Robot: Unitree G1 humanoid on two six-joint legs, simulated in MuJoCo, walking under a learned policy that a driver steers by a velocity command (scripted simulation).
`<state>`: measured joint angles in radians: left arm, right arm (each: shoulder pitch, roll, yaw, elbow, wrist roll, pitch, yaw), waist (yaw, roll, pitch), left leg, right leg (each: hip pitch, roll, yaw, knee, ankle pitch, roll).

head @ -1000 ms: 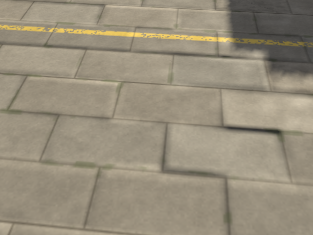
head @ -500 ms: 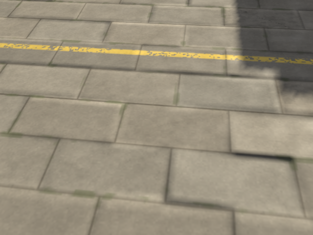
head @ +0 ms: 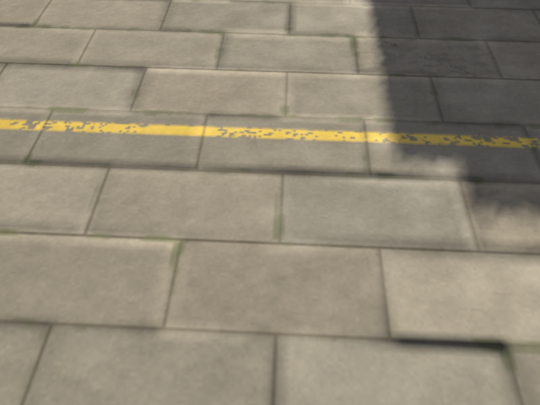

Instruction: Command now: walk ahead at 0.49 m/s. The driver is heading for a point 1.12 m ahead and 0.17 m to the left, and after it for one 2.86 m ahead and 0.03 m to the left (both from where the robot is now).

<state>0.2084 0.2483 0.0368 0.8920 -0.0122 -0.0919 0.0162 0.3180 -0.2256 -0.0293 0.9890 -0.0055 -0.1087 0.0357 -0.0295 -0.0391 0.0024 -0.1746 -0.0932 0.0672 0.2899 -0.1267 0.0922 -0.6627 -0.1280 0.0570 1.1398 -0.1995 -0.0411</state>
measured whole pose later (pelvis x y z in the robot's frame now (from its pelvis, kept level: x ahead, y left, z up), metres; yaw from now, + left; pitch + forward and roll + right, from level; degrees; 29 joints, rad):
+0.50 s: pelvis +0.28 -0.08 +0.00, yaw +1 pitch +1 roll +0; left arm 0.29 0.22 0.04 0.92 0.00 -0.11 -0.03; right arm 0.23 -0.28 -0.04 0.93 0.02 -0.09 0.00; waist 0.02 0.04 0.00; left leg -0.59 0.10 -0.03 1.12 -0.24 0.05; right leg -0.22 0.04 -0.06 0.34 -0.15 -0.07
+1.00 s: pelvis +0.55 -0.01 -0.01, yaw +1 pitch +1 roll +0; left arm 0.29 0.26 0.05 0.96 -0.02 -0.10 0.00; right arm 0.18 -0.24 -0.05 0.91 0.00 -0.10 0.03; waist 0.00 -0.03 0.02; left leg -0.34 -0.03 0.06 0.46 -0.15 0.07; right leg -0.44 -0.06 0.03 1.19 -0.35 -0.05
